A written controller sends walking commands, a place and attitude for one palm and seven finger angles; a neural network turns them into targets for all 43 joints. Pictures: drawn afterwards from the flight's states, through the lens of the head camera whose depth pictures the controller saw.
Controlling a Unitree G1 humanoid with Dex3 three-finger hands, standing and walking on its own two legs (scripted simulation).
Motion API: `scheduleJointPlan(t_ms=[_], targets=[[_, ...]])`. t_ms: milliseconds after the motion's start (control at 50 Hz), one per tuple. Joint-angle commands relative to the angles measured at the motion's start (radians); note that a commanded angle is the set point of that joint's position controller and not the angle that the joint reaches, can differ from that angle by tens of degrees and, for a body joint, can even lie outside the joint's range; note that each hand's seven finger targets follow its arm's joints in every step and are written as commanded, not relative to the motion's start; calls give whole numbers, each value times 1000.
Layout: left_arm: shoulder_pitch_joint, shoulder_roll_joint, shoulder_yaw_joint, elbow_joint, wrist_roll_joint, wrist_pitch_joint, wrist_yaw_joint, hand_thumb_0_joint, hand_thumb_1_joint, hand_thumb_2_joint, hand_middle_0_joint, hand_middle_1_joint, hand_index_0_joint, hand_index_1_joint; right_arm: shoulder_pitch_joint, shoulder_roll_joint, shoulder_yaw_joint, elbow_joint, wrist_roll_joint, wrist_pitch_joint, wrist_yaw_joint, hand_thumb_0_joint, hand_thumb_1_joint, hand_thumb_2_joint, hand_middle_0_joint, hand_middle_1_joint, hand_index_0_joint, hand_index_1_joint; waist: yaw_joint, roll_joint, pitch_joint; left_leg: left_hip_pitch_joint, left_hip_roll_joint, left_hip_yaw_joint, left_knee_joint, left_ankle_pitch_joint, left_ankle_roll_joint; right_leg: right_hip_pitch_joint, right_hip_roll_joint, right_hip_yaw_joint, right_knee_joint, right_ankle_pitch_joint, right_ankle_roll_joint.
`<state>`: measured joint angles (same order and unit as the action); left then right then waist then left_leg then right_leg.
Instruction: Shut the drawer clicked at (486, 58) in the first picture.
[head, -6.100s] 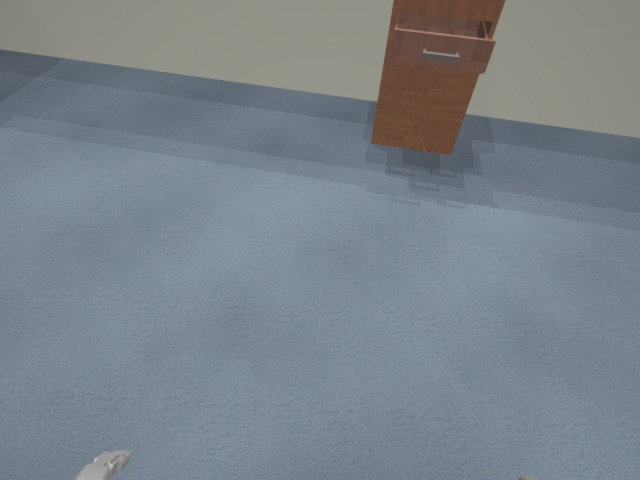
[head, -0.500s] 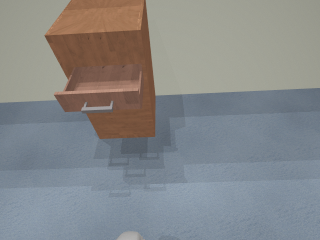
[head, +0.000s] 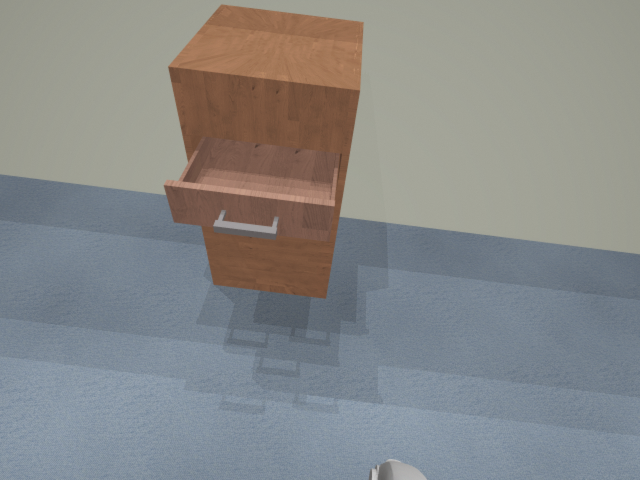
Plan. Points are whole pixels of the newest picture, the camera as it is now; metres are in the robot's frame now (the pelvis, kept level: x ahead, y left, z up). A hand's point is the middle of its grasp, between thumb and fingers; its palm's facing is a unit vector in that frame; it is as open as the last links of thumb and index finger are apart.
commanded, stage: take the last steps up to it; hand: left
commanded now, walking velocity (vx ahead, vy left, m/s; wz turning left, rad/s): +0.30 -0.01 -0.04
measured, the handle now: (247, 223) +0.67 +0.21 -0.17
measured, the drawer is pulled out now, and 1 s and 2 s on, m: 0.20 0.20 0.20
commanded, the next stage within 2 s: come to a stop and stand still in 0.64 s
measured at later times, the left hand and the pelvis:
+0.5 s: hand (241, 410) +0.25 +0.13 -0.17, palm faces +0.04 -0.97 -0.22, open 7.2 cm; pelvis +0.17 -0.05 -0.01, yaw +0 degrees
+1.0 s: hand (228, 402) +0.27 +0.16 -0.19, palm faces +0.03 -0.98 -0.17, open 7.3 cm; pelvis +0.28 -0.01 +0.00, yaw -2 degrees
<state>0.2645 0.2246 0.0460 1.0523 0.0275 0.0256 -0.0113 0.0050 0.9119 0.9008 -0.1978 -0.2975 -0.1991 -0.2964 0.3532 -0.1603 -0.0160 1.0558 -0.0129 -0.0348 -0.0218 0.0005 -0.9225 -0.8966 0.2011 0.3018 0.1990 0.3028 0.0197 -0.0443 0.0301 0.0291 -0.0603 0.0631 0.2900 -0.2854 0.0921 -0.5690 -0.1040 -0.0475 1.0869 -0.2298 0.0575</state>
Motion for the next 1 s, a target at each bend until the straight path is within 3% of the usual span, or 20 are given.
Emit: scheduleJointPlan(t_ms=[0, 160, 200, 240, 260, 280, 300, 320, 360, 400, 440, 520, 640, 700, 720, 740, 760, 780, 880, 980], targets=[[-102, 35, 11, -78, -6, -24, 4, 0, 900, 900, -200, -300, -200, -300, 133, -112, -23, 4, 4, -30, -17, 0, -900, -900, 200, 300, 200, 300, -41, 138, 130, 28, 301, -172, -107, 495, 67, -184, -11, 0, -12, 27, -7], [-278, -8, -4, -138, -14, -48, -5, 0, 900, 900, -200, -300, -200, -300, 254, -108, -21, 80, -12, -37, -31, 0, -900, -900, 200, 300, 200, 300, -88, 139, 133, 138, 324, -152, -20, 739, 69, -128, 26, -50, -293, -34, -69], [-233, -11, -3, -133, -14, -54, -1, 0, 900, 900, -200, -300, -200, -300, 243, -118, -21, 88, -11, -33, -30, 0, -900, -900, 200, 300, 200, 300, -57, 151, 107, 78, 312, -108, 59, 946, 52, 38, 73, -89, -389, -74, -102], [-61, 10, 7, -80, -12, -66, 7, 0, 900, 900, -200, -300, -200, -300, 220, -133, -25, 88, -1, -33, -28, 0, -900, -900, 200, 300, 200, 300, 18, 128, 24, 10, 277, -77, 219, 1057, 18, 286, 128, -118, -477, -6, -123], [76, 38, 21, -40, -8, -75, 10, 0, 900, 900, -200, -300, -200, -300, 193, -138, -29, 79, 7, -35, -25, 0, -900, -900, 200, 300, 200, 300, 82, 118, -46, -94, 246, -53, 379, 955, -6, 498, 108, -89, -549, 97, -138], [211, 128, 44, -7, -2, -89, 22, 0, 900, 900, -200, -300, -200, -300, 200, -105, -29, 60, 18, -37, -12, 0, -900, -900, 200, 300, 200, 300, 126, -23, -157, -340, 167, -15, 656, 588, -42, 771, -99, 164, -572, 188, -229], [276, 194, 60, 14, -14, -90, 27, 0, 900, 900, -200, -300, -200, -300, 231, -64, -28, 39, 21, -42, -11, 0, -900, -900, 200, 300, 200, 300, 100, -141, -251, -522, 30, 8, 992, -245, -75, 868, -376, 557, -698, 367, -360], [224, 185, 58, 1, -28, -81, 30, 0, 900, 900, -200, -300, -200, -300, 157, -81, -34, 25, 18, -34, -9, 0, -900, -900, 200, 300, 200, 300, 100, -10, -165, -559, 81, -90, 1087, -258, -49, 746, -372, 535, -774, 248, -383], [47, 103, 38, -38, -25, -82, 35, 0, 900, 900, -200, -300, -200, -300, 85, -34, -36, 14, 5, -14, 4, 0, -900, -900, 200, 300, 200, 300, 26, 54, 44, -577, 160, -104, 1065, -113, -49, 394, -299, 413, -879, -104, -304], [-36, 22, 14, -51, -17, -90, 39, 0, 900, 900, -200, -300, -200, -300, 125, 3, -32, 26, -10, 14, 13, 0, -900, -900, 200, 300, 200, 300, -45, 13, 106, -498, 190, -94, 966, -41, -64, 204, -219, 226, -932, -89, -237], [-24, 4, 6, -42, -12, -99, 37, 0, 900, 900, -200, -300, -200, -300, 150, 16, -30, 28, -13, 28, 16, 0, -900, -900, 200, 300, 200, 300, -71, -29, 89, -466, 192, -63, 859, -16, -87, 178, -173, 118, -939, 31, -219], [16, 30, 17, -27, -8, -106, 30, 0, 900, 900, -200, -300, -200, -300, 62, 17, -32, -8, -12, 29, 28, 0, -900, -900, 200, 300, 200, 300, -58, -37, 53, -450, 187, -14, 623, 46, -108, 224, -133, 68, -921, 127, -234], [103, 65, 22, 13, -4, -100, 26, 0, 900, 900, -200, -300, -200, -300, -123, -18, -31, -65, -8, -2, 36, 0, -900, -900, 200, 300, 200, 300, 7, -79, 21, -442, 143, 17, 379, 37, -112, 415, -152, 91, -830, 288, -221], [102, 66, 24, 24, -9, -88, 30, 0, 900, 900, -200, -300, -200, -300, -87, -45, -29, -46, -9, -15, 29, 0, -900, -900, 200, 300, 200, 300, -22, -52, -1, -276, 115, 39, 198, 114, -104, 406, -125, 62, -720, 281, -185], [111, 45, 17, 28, -13, -84, 30, 0, 900, 900, -200, -300, -200, -300, -34, -73, -31, -21, -11, -23, 23, 0, -900, -900, 200, 300, 200, 300, -40, 15, -34, -146, 124, 20, 129, 198, -98, 365, -78, 30, -601, 288, -155], [128, 2, 2, 24, -20, -80, 31, 0, 900, 900, -200, -300, -200, -300, 39, -137, -39, -4, -17, -31, 11, 0, -900, -900, 200, 300, 200, 300, -61, 159, -100, 12, 274, -131, 127, 477, -46, 246, 8, -28, -435, 138, -104], [150, -42, -13, 27, -29, -76, 35, 0, 900, 900, -200, -300, -200, -300, 59, -180, -41, 2, -12, -23, 0, 0, -900, -900, 200, 300, 200, 300, -50, 303, -138, 57, 447, -275, 91, 808, 47, 172, 65, -64, -298, -275, -60], [147, -31, -17, 30, -27, -65, 45, 0, 900, 900, -200, -300, -200, -300, 10, -164, -28, -7, -5, -6, -9, 0, -900, -900, 200, 300, 200, 300, -28, 214, -101, -43, 472, -242, 79, 909, 94, 217, 44, 4, -245, -391, -57], [123, 8, -10, 56, -20, -15, 52, 0, 900, 900, -200, -300, -200, -300, -128, -150, -27, -14, 4, 21, -38, 0, -900, -900, 200, 300, 200, 300, -19, 176, -27, -79, 402, -128, 77, 1036, 69, 227, 24, 29, -272, -263, -27], [81, 19, 22, -11, -9, 27, 46, 0, 900, 900, -200, -300, -200, -300, -149, -176, -63, -44, -2, 47, -40, 0, -900, -900, 200, 300, 200, 300, -19, 138, -59, -150, 421, -112, 57, 778, 94, 170, 44, 51, -89, -247, -25]])
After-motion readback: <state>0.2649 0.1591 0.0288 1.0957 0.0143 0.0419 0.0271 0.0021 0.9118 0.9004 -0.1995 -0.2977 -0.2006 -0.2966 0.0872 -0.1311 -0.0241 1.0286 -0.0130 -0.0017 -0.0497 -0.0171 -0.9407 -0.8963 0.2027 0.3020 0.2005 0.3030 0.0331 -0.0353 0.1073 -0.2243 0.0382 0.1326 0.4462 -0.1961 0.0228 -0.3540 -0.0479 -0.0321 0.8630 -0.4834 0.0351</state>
